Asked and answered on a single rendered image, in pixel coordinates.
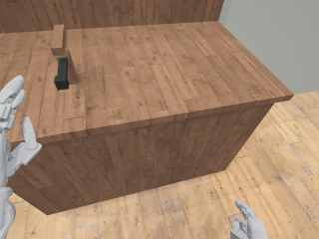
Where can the counter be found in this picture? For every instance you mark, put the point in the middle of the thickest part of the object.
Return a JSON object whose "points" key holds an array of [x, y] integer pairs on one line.
{"points": [[160, 92]]}

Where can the robot right hand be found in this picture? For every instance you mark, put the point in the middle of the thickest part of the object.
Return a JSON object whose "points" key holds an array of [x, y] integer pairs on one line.
{"points": [[252, 229]]}

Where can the robot left hand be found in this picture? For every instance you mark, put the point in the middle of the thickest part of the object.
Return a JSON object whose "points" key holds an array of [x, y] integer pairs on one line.
{"points": [[12, 97]]}

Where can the left robot forearm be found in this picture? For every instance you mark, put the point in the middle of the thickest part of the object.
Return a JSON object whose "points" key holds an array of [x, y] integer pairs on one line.
{"points": [[7, 211]]}

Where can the tap lever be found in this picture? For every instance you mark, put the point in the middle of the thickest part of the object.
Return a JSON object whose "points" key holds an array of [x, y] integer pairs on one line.
{"points": [[61, 80]]}

